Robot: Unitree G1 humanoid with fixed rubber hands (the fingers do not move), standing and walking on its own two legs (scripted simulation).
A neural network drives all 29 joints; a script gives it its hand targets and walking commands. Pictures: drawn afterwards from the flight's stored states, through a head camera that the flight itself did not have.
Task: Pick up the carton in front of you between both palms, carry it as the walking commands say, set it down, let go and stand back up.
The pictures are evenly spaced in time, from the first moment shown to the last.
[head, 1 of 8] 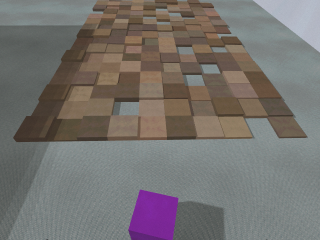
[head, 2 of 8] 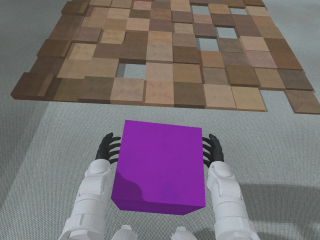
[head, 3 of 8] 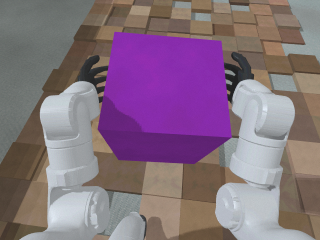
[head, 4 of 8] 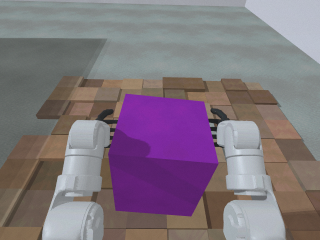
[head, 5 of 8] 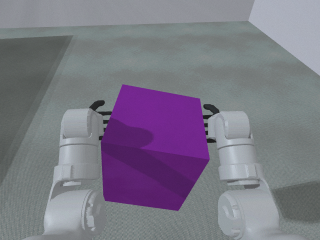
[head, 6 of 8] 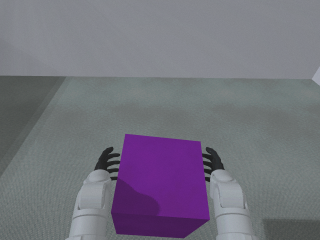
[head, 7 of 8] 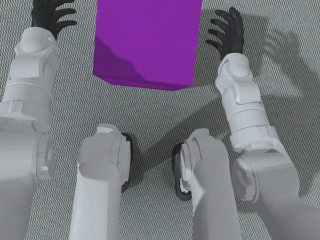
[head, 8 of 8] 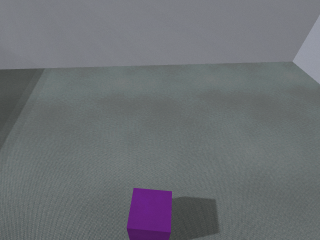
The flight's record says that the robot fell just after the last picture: no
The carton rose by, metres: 0.78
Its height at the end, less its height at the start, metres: +0.00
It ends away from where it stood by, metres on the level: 6.58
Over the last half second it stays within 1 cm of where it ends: yes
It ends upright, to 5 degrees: yes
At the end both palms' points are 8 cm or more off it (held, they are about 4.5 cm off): yes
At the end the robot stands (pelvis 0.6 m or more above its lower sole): yes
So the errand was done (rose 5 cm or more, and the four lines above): yes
